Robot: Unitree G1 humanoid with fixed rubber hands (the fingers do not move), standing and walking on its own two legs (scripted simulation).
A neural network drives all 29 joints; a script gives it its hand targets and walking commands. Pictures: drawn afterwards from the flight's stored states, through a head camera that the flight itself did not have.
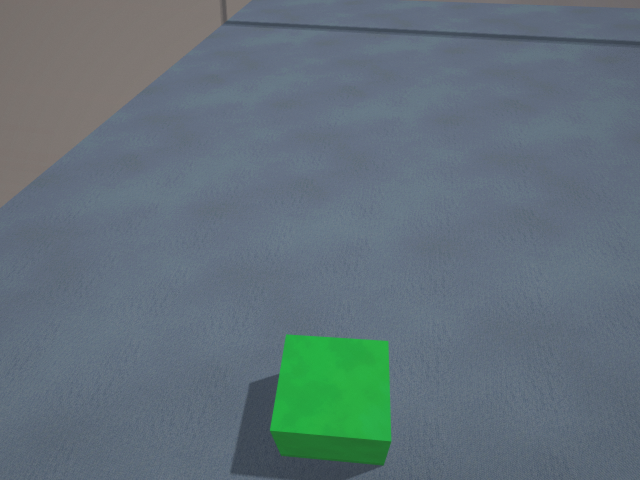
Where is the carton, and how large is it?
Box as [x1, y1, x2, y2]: [270, 334, 390, 465]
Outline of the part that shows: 286,334 270,431 281,455 383,465 390,443 387,341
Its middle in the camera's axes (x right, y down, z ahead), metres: +0.04 +0.47 +1.11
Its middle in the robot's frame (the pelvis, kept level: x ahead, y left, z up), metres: +0.46 +0.03 -0.66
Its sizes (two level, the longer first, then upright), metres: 0.297 0.264 0.237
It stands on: the floor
